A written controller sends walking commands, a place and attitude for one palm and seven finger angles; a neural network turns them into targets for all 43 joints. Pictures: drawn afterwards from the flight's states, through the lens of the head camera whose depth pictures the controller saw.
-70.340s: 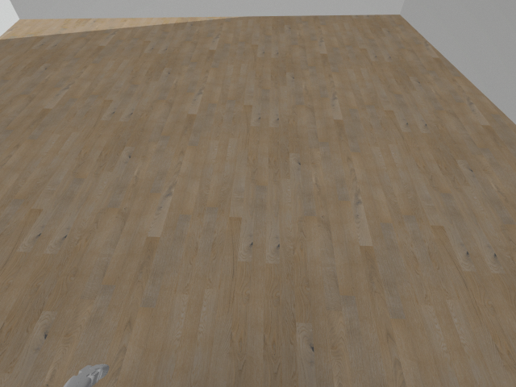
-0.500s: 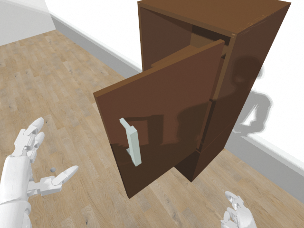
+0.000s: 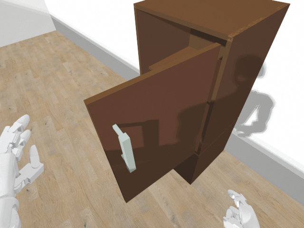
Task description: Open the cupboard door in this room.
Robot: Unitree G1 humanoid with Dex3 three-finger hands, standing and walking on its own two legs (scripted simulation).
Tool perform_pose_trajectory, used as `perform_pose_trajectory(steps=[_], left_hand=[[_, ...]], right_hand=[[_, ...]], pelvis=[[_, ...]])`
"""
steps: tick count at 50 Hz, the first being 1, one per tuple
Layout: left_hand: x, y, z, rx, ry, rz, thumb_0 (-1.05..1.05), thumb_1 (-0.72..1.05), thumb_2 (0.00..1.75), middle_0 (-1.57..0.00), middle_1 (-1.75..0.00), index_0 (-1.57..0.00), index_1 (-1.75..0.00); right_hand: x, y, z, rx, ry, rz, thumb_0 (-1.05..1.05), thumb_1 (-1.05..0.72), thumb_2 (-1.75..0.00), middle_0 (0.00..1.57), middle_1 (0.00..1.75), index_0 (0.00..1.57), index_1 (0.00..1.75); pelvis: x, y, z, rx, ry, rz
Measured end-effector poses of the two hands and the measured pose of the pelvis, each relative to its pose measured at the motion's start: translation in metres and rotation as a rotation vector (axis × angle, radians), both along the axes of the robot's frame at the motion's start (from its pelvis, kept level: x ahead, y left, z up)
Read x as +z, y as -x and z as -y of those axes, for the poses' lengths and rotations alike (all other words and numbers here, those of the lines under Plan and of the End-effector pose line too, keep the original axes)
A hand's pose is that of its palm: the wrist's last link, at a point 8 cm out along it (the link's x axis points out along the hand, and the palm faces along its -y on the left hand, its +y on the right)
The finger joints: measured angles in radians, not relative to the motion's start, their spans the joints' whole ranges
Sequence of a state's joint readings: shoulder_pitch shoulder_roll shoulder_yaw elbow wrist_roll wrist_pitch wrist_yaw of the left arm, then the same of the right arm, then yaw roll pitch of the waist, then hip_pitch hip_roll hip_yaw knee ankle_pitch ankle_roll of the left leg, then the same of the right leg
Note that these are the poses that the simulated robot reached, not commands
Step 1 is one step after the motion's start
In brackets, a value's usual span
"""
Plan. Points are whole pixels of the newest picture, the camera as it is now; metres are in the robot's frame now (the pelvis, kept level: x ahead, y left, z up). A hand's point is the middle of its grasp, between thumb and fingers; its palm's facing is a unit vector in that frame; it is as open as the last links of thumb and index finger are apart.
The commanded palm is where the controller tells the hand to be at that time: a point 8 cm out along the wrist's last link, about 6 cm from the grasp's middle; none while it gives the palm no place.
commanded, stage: draw the hand back to the body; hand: left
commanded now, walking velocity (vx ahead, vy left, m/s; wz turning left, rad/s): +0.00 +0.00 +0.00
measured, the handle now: (124, 149) +0.30 +0.12 +0.06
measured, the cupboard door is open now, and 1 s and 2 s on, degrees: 84 84 84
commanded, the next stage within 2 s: step back with the hand held close in 0.14 s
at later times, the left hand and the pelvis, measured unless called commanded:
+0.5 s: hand (26, 176) +0.16 +0.27 +0.15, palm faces +0.36 -0.80 -0.48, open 7.4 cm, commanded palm +0.10 +0.31 +0.17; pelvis -0.04 +0.01 +0.00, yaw -1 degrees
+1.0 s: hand out of the picture +0.04 +0.30 +0.15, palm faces +0.46 -0.75 -0.47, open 7.4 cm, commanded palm -0.02 +0.34 +0.17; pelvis -0.15 +0.03 -0.01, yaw +2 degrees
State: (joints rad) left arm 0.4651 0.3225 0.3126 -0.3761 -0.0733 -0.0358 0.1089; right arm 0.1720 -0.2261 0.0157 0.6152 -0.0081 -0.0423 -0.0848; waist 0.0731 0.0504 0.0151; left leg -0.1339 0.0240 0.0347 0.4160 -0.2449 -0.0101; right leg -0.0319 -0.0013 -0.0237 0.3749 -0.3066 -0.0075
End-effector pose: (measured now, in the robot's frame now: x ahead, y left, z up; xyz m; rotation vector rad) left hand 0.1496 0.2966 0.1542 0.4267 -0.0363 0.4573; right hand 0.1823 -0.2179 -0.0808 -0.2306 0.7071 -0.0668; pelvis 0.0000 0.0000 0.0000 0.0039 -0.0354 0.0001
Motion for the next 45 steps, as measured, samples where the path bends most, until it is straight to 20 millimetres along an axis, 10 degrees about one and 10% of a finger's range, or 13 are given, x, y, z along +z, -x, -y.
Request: perform_pose_trajectory(steps=[27,45], left_hand=[[0.014,0.031,-0.011,-0.116,-0.121,-0.002,0.01,0.89,0.90,-0.21,-0.30,-0.21,-0.30],[0.022,0.125,-0.041,-0.064,-0.228,0.131,0.01,0.88,0.90,-0.21,-0.30,-0.21,-0.30]], right_hand=[[0.005,0.056,0.009,-0.118,0.029,-0.040,0.01,-0.90,-0.90,0.20,0.30,0.20,0.30],[-0.008,0.139,-0.025,-0.056,0.028,-0.024,0.01,-0.90,-0.90,0.21,0.30,0.20,0.30]], pelvis=[[0.000,0.047,-0.016,-0.020,0.022,-0.029],[-0.016,0.124,-0.032,0.040,0.035,-0.028]])
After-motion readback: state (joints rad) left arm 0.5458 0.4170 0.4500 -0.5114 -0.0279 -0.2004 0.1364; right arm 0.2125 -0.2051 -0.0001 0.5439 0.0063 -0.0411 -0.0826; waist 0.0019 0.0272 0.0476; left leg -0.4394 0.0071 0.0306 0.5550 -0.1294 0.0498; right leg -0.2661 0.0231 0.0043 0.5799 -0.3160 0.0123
